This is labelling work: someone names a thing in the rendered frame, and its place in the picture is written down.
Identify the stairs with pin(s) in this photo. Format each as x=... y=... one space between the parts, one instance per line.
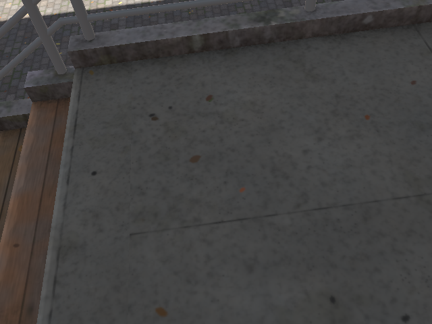
x=30 y=160

